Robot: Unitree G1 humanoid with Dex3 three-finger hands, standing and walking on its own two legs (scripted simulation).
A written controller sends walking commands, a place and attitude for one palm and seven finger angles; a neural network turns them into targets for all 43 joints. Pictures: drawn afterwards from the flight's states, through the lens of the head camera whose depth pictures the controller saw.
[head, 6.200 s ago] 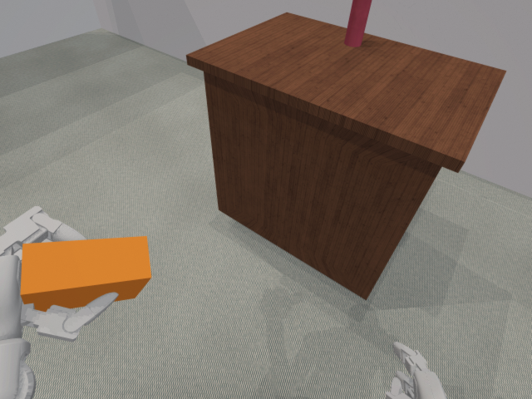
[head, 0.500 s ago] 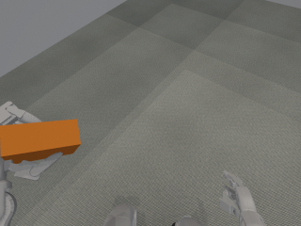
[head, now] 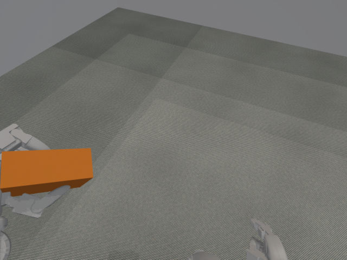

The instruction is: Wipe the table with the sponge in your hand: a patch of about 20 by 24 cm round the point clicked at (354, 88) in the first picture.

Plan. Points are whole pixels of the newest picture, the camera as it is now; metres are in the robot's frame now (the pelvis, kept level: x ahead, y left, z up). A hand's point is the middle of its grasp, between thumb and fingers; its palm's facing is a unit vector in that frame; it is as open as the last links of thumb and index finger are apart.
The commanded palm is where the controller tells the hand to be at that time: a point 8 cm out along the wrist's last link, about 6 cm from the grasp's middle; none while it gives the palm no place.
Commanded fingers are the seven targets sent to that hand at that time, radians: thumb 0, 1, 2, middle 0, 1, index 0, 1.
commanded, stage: turn to face it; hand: left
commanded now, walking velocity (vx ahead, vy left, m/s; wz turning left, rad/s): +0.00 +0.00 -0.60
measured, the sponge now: (60, 171) +0.22 +0.22 +0.16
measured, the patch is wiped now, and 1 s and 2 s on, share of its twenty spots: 0.00 0.00 0.00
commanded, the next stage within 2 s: none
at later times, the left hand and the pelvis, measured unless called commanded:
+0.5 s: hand (142, 175) +0.21 +0.08 +0.19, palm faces +0.04 -0.80 -0.60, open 9.4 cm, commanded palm +0.17 +0.15 +0.19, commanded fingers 0.00 0.10 1.30 -1.20 -1.60 -1.20 -1.60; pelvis -0.07 -0.07 +0.01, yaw -18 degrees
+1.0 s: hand (211, 213) +0.17 -0.02 +0.18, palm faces -0.14 -0.86 -0.49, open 9.4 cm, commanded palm +0.13 +0.05 +0.19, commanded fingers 0.00 0.10 1.30 -1.20 -1.60 -1.20 -1.60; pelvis -0.16 -0.08 +0.00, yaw -37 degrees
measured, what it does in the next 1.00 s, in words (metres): walks backwards, turning right: right foot, then left foot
